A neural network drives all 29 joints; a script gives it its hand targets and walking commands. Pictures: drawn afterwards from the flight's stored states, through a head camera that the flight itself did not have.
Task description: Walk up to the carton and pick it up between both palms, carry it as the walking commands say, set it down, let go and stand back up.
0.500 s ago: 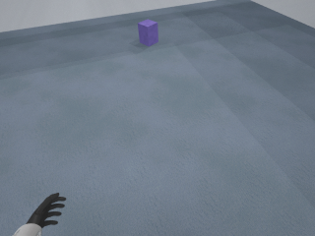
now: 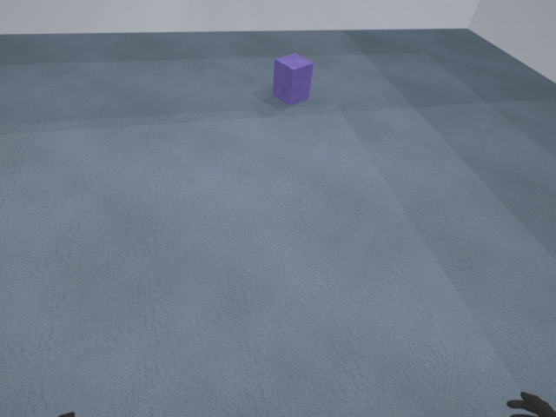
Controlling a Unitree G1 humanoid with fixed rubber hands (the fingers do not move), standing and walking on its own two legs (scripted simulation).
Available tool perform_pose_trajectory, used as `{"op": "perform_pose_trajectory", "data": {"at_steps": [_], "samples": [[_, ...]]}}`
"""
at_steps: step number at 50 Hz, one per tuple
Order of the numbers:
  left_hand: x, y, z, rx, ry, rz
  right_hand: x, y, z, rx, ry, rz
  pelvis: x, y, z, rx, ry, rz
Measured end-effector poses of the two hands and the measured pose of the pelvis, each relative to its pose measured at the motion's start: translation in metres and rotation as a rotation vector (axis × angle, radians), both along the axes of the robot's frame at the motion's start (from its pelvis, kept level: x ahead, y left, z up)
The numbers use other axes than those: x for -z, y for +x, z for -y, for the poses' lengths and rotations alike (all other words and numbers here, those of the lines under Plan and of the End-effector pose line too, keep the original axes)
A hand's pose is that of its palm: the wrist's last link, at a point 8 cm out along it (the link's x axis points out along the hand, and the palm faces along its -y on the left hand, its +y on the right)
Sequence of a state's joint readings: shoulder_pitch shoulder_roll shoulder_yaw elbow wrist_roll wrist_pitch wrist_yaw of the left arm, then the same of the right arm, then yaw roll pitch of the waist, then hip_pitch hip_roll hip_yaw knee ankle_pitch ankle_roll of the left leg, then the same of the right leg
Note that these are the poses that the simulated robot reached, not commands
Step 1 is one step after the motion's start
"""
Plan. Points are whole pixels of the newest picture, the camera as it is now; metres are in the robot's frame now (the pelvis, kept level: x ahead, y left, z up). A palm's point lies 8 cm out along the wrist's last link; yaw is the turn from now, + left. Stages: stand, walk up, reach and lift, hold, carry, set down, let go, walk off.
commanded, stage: walk up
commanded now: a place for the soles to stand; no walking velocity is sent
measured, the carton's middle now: (292, 79) +2.36 -0.05 -0.63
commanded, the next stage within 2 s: none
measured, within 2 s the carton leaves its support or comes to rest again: neither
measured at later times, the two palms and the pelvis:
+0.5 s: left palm (141, 224) +0.49 +0.31 -0.06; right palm (469, 274) +0.43 -0.35 -0.09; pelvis +0.35 -0.03 +0.00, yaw +1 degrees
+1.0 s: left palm (163, 144) +0.79 +0.35 -0.08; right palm (424, 160) +0.73 -0.33 -0.04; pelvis +0.67 +0.02 +0.01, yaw -2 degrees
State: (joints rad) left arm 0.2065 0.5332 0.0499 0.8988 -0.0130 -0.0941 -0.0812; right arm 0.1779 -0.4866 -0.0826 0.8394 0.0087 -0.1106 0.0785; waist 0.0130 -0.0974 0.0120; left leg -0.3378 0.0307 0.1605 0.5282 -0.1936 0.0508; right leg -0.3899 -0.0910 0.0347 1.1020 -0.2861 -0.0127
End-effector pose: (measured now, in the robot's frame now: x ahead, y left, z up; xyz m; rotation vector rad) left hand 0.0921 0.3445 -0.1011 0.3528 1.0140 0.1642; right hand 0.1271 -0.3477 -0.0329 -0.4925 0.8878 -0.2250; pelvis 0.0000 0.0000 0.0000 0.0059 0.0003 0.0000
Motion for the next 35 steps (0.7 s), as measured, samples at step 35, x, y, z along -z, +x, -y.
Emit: {"op": "perform_pose_trajectory", "data": {"at_steps": [35], "samples": [[-0.023,0.404,-0.019,-0.126,0.086,-0.107,0.017,0.548,-0.033,-0.165,0.093,0.009,-0.002,0.484,0.001,-0.026,-0.048,0.004]]}}
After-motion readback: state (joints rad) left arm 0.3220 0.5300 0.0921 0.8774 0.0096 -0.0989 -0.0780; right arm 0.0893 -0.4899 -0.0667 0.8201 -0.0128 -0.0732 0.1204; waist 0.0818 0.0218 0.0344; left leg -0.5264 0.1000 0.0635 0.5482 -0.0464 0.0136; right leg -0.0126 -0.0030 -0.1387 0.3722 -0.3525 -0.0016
